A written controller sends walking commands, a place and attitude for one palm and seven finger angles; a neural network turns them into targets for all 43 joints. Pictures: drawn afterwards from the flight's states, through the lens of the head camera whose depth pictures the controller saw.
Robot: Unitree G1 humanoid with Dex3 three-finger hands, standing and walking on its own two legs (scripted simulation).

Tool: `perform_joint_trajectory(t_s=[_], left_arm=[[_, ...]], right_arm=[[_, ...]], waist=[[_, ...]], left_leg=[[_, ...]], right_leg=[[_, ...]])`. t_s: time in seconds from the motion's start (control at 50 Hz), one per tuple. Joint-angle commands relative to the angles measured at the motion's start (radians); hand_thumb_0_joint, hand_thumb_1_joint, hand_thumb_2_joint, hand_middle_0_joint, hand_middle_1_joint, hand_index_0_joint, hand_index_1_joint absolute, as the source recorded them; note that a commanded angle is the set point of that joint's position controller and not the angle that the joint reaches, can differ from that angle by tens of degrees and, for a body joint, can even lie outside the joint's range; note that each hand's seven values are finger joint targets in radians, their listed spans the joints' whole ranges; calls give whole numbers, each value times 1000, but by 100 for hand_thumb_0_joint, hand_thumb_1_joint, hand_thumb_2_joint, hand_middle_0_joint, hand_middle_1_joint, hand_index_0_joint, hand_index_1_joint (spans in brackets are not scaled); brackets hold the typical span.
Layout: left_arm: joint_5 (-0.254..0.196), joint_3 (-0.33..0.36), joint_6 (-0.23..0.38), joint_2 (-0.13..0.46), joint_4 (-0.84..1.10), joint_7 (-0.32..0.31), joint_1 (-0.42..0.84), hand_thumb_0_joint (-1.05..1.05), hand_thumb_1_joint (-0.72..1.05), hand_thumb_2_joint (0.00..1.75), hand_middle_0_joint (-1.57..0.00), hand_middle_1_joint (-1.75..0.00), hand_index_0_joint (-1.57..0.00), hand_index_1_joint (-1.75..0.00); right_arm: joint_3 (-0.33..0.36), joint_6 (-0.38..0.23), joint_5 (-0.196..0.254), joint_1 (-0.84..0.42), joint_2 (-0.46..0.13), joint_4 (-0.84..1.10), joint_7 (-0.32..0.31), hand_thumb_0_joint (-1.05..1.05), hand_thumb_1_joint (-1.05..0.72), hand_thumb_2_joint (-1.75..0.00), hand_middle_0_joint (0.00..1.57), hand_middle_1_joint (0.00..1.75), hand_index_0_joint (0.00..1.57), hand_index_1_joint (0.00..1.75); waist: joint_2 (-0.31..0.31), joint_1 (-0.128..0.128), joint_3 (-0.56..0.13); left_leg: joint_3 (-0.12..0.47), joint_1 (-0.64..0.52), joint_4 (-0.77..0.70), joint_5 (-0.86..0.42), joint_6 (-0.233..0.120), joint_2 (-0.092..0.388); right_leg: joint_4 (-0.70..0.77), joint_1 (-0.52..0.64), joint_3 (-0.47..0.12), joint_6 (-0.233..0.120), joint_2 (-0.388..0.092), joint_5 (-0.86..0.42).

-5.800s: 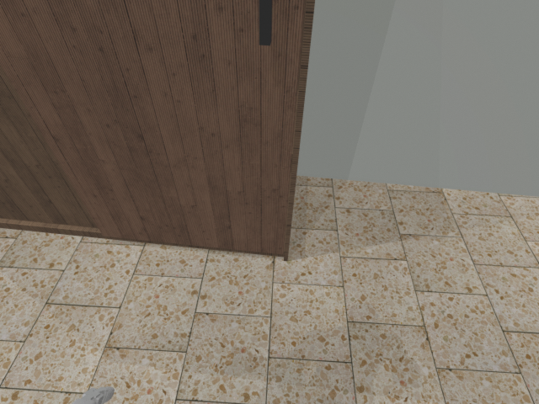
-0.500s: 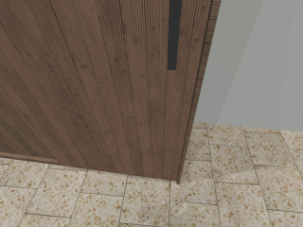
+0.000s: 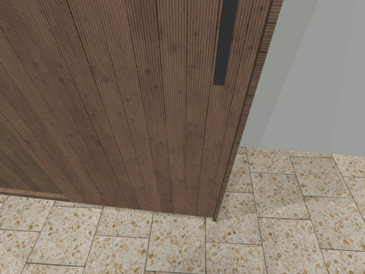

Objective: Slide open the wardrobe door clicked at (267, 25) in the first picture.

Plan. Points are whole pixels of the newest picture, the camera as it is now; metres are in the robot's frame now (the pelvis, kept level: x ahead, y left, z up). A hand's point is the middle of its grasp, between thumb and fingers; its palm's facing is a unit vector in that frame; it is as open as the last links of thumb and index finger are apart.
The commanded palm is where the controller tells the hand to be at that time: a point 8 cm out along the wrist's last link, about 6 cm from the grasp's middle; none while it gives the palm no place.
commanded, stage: shuffle to correct the standing spot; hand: right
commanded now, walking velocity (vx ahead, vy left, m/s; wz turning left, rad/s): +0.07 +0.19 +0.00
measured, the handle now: (224, 40) +0.51 -0.05 +0.27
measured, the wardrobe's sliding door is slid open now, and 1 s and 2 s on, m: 0.00 0.00 0.00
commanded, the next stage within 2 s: come to a stop and stand still in 0.38 s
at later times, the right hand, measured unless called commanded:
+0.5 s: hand out of the picture +0.06 -0.10 -0.18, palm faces +0.07 +0.98 -0.21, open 7.4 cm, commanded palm none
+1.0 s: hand out of the picture +0.01 -0.08 -0.19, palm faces +0.13 +0.97 -0.20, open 7.4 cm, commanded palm none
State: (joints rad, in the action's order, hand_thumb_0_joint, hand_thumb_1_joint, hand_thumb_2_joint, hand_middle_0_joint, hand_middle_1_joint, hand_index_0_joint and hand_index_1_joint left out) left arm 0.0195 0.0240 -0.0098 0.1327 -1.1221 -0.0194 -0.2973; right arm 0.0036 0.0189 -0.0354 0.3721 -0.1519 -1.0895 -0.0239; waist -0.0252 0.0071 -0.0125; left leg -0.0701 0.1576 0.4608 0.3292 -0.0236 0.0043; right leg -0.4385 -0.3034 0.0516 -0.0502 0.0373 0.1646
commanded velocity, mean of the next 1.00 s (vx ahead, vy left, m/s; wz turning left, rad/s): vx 0.00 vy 0.01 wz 0.00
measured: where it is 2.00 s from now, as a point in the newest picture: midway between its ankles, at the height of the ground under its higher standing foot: outside the picture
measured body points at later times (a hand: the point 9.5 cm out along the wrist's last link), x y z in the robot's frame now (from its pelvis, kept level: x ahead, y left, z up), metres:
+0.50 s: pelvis +0.03 +0.09 -0.01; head +0.06 +0.09 +0.44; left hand +0.04 +0.32 -0.17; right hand +0.06 -0.15 -0.16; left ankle +0.06 +0.22 -0.74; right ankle +0.03 -0.08 -0.74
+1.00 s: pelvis +0.03 +0.10 -0.01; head +0.04 +0.08 +0.44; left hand +0.15 +0.32 -0.14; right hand +0.00 -0.13 -0.18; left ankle +0.06 +0.23 -0.74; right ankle +0.04 +0.03 -0.74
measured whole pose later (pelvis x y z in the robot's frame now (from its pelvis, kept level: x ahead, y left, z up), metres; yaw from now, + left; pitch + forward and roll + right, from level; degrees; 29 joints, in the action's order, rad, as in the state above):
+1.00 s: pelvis +0.03 +0.10 -0.01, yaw -4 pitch -1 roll +1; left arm 0.02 0.03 -0.02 0.16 -0.93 0.00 -0.16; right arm 0.02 0.02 -0.03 0.31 -0.18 -1.03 -0.05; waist -0.03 -0.05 0.05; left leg -0.10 0.30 0.60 0.28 -0.01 0.05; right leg -0.61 -0.29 0.10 -0.06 0.02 0.31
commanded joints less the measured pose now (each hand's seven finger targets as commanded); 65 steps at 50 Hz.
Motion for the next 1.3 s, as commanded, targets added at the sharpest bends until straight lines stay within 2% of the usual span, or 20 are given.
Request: perform_joint_trajectory(t_s=[0.0, 0.16, 0.18, 0.22, 0.24, 0.28, 0.42, 0.46, 0.48, 0.52, 0.58, 0.74, 0.86, 0.88, 0.9, 0.94, 0.98, 1.04, 1.12, 1.28], left_arm=[[-1, 13, 20, 71, 58, -12, -11, 0, 90, 90, -20, -30, -20, -30], [3, 7, 25, 43, 23, -33, -62, 0, 90, 90, -20, -30, -20, -30], [3, 18, 30, 76, -2, -40, -115, 0, 90, 90, -20, -30, -20, -30], [10, 42, 27, 179, -34, -59, -237, 0, 90, 90, -20, -30, -20, -30], [9, 45, 28, 186, -26, -62, -219, 0, 90, 90, -20, -30, -20, -30], [15, 48, 41, 176, 21, -58, -100, 0, 90, 90, -20, -30, -20, -30], [22, 81, 19, 229, 98, -35, 11, 0, 90, 90, -20, -30, -20, -30], [18, 82, 7, 189, 115, -26, 11, 0, 90, 90, -20, -30, -20, -30], [15, 63, 2, 94, 141, -19, 1, 0, 90, 90, -20, -30, -20, -30], [9, 44, -7, 68, 179, -15, 70, 0, 90, 90, -20, -30, -20, -30], [0, 32, 7, 76, 113, 6, 6, 0, 90, 90, -20, -30, -20, -30], [-7, 18, -11, 92, 164, 7, 97, 0, 90, 90, -20, -30, -20, -30], [-10, 19, -4, 80, 148, 5, 14, 0, 90, 90, -20, -30, -20, -30], [-9, 25, 1, 104, 145, 1, 3, 0, 90, 90, -20, -30, -20, -30], [-7, 41, 6, 187, 212, 4, 94, 0, 90, 90, -20, -30, -20, -30], [0, 25, -1, 128, 268, 14, 80, 0, 90, 90, -20, -30, -20, -30], [9, 23, 12, 167, 282, 16, 14, 0, 90, 90, -20, -30, -20, -30], [4, 25, 13, 189, 293, -1, 36, 0, 90, 90, -20, -30, -20, -30], [4, 16, 29, 165, 281, -9, 39, 0, 90, 90, -20, -30, -20, -30], [-1, 3, 41, 170, 194, -7, -13, 0, 90, 90, -20, -30, -20, -30]], right_arm=[[23, -18, 7, 136, -92, 23, -12, 0, -90, -90, 20, 30, 20, 30], [28, -12, 5, 153, -57, 9, -9, 0, -90, -90, 20, 30, 20, 30], [30, -10, 8, 154, -46, 16, -6, 0, -90, -90, 20, 30, 20, 30], [34, -10, 11, 78, -54, 59, -5, 0, -90, -90, 20, 30, 20, 30], [48, 2, 1, 25, -73, 76, -1, 0, -90, -90, 20, 30, 20, 30], [55, 6, -3, -4, -40, 93, 17, 0, -90, -90, 20, 30, 20, 30], [68, 13, 4, 31, -16, 104, 41, 0, -90, -90, 20, 30, 20, 30], [85, 0, 1, 92, -96, 94, 35, 0, -90, -90, 20, 30, 20, 30], [98, -8, -9, 108, -181, 98, 21, 0, -90, -90, 20, 30, 20, 30], [87, -21, -4, 54, -179, 118, 10, 0, -90, -90, 20, 30, 20, 30], [61, -51, 4, -89, -144, 133, -3, 0, -90, -90, 20, 30, 20, 30], [79, -36, 4, -2, -202, 112, -29, 0, -90, -90, 20, 30, 20, 30], [77, -18, 12, -76, -192, 125, -22, 0, -90, -90, 20, 30, 20, 30], [70, -12, 10, -82, -156, 134, -19, 0, -90, -90, 20, 30, 20, 30], [41, -39, 18, 14, -133, 86, -51, 0, -90, -90, 20, 30, 20, 30], [46, -25, 5, -76, -207, 144, -33, 0, -90, -90, 20, 30, 20, 30], [30, -10, 2, -73, -149, 157, -23, 0, -90, -90, 20, 30, 20, 30], [20, -4, 4, -30, -98, 126, -16, 0, -90, -90, 20, 30, 20, 30], [21, -9, 9, -26, -90, 115, -12, 0, -90, -90, 20, 30, 20, 30], [4, -31, 17, -63, -108, 96, -19, 0, -90, -90, 20, 30, 20, 30]], waist=[[-162, -13, 92], [5, 19, 110], [127, 37, 77], [353, 83, 35], [214, 76, 74], [111, 27, 111], [184, -21, 38], [10, -58, 27], [-273, -62, 29], [-271, -68, 18], [-116, -5, 18], [-97, -67, -6], [-85, -8, -16], [-25, -2, -15], [238, -23, -40], [177, 11, 45], [312, 16, 57], [110, -13, 57], [75, -31, 49], [-50, -2, 38]], left_leg=[[170, 17, -209, 5, -77, 178], [83, 49, 20, -530, -109, 142], [25, 136, 142, -490, -50, 81], [-12, 366, 498, 244, 12, -11], [65, 367, 593, 278, 3, 22], [78, 350, 574, 195, 12, 57], [-66, 74, 134, -52, 47, 0], [-3, -48, -61, -86, 36, 55], [240, -92, -167, -106, -36, 250], [374, 65, -228, -100, -123, 332], [203, 71, -163, -329, -118, 273], [262, -85, -82, -715, -204, 370], [174, 121, -30, -392, -108, 269], [137, 190, 15, -247, -65, 210], [142, 89, -6, -287, -37, 187], [185, 229, -32, 171, -78, 202], [4, 237, 167, 117, -19, 48], [35, 244, 321, 116, 0, 32], [60, 195, 262, 92, 4, 48], [144, 106, 12, -104, -37, 79]], right_leg=[[-111, -99, -13, 6, -70, 112], [-129, 18, 40, 7, -132, 18], [-86, 156, -55, -34, -209, -222], [73, 288, -419, -205, -494, -515], [97, 189, -418, -214, -525, -438], [119, 78, -323, -167, -471, -301], [53, -80, -130, -46, -319, 60], [-149, -177, -34, 23, -210, 192], [-384, -307, 96, 76, -73, 368], [-610, -270, -33, 49, -91, 416], [-532, -159, -23, 65, -109, 265], [-358, -165, -25, 84, -62, 292], [-11, 145, 17, 64, -49, 62], [46, 221, -27, 44, -108, 14], [-105, 141, 5, 54, -162, 11], [-68, 23, -52, 36, -97, 252], [146, 4, -234, -9, -213, 235], [173, 33, -274, -84, -271, 61], [161, 35, -222, -98, -259, -48], [153, 102, -166, -9, -170, -9]])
